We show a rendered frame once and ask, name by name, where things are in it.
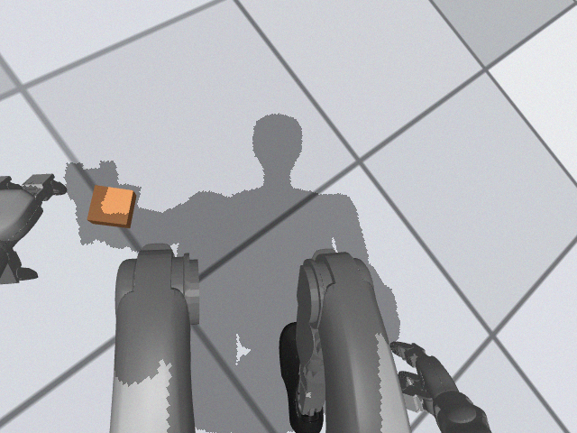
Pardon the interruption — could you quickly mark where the small box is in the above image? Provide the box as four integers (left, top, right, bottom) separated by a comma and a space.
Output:
87, 185, 136, 228

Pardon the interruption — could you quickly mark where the right robot arm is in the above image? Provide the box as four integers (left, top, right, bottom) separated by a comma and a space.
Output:
433, 391, 492, 433

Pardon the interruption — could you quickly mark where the right robot foot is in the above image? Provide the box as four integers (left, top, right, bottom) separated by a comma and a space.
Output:
279, 322, 324, 433

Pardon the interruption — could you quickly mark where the right robot hand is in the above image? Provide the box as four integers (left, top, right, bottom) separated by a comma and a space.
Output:
390, 342, 458, 416

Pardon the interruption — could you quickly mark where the left robot hand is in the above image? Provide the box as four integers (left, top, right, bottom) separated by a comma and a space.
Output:
0, 174, 68, 284

